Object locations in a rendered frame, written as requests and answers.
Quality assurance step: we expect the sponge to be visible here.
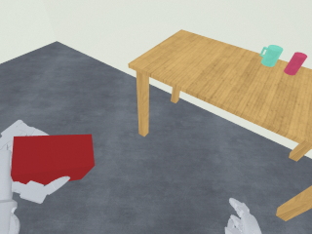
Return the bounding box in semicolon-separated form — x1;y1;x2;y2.
11;134;95;185

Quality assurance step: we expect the right robot hand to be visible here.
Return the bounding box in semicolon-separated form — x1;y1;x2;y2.
224;198;262;234

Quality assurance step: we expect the left robot forearm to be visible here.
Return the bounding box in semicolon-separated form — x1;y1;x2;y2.
0;199;20;234

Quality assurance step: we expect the table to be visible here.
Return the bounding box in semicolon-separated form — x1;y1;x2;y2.
128;29;312;221

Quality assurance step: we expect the left robot hand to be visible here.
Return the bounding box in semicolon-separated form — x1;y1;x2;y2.
0;120;70;204

